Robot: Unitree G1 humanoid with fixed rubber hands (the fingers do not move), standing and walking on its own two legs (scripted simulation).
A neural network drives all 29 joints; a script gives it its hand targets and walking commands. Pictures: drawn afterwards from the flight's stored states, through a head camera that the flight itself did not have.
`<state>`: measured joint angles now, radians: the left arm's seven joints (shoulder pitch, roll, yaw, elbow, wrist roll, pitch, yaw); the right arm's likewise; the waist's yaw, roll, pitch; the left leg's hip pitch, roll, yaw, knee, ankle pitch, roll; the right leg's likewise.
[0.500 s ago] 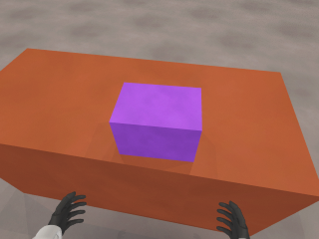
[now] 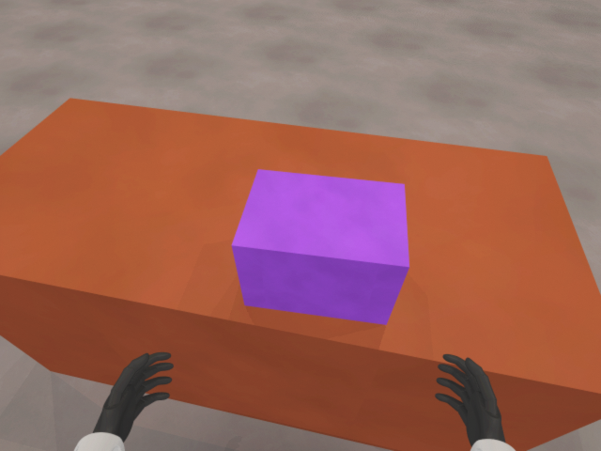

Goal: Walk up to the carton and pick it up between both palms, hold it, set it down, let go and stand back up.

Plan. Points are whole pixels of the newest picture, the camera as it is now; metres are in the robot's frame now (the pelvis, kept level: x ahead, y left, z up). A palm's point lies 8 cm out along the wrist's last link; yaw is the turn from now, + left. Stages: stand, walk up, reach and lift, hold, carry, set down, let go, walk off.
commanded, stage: reach and lift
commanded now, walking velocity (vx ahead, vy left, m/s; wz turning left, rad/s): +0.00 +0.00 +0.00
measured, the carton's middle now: (321, 246) +0.44 -0.02 -0.03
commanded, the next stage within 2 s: none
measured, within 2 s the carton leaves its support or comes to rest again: neither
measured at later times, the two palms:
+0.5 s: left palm (125, 374) +0.22 +0.25 -0.01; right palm (484, 380) +0.21 -0.22 -0.01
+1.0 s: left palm (147, 276) +0.33 +0.24 +0.05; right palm (478, 289) +0.31 -0.23 +0.04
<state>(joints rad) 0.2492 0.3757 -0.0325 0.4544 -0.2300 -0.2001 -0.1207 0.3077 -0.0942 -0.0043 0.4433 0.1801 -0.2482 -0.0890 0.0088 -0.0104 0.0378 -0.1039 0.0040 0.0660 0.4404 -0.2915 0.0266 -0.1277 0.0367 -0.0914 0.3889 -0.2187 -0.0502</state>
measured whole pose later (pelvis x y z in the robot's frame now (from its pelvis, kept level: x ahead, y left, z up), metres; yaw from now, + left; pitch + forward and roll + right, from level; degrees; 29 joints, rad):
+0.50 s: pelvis -0.02 +0.01 +0.00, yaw +1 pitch -2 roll -1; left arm 0.02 0.38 -0.12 0.63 -0.32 -0.37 -0.07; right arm 0.07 -0.16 -0.04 0.58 0.24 -0.31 -0.06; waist -0.01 0.00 0.01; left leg -0.17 -0.01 0.06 0.51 -0.30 0.04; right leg -0.20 0.02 -0.10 0.47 -0.23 -0.04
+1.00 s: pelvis -0.01 -0.01 +0.00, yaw +1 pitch +3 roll -1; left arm -0.38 0.38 -0.02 0.73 -0.26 -0.10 -0.10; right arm -0.31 -0.21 -0.04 0.66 0.31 -0.08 -0.12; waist -0.03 -0.01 -0.05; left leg -0.24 0.00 0.04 0.45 -0.27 0.02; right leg -0.26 0.03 -0.11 0.40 -0.20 -0.05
